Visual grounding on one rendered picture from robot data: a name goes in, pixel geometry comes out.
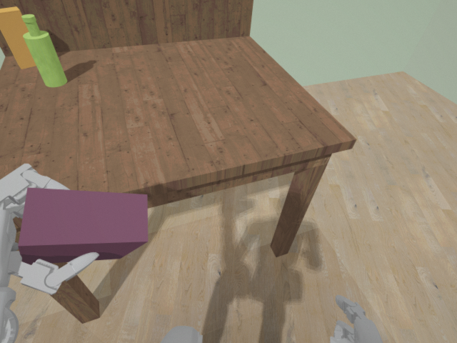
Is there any left robot thigh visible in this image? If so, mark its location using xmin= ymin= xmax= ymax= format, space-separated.
xmin=161 ymin=326 xmax=203 ymax=343

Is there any left robot hand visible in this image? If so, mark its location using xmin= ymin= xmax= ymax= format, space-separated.
xmin=0 ymin=164 xmax=99 ymax=295

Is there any table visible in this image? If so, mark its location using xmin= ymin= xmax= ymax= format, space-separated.
xmin=0 ymin=0 xmax=357 ymax=324

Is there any right robot hand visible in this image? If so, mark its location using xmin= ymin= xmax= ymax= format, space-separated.
xmin=330 ymin=295 xmax=383 ymax=343

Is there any left robot forearm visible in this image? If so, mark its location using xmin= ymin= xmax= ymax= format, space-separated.
xmin=0 ymin=287 xmax=19 ymax=343

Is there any sponge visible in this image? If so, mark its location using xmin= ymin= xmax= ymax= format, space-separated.
xmin=18 ymin=187 xmax=148 ymax=264

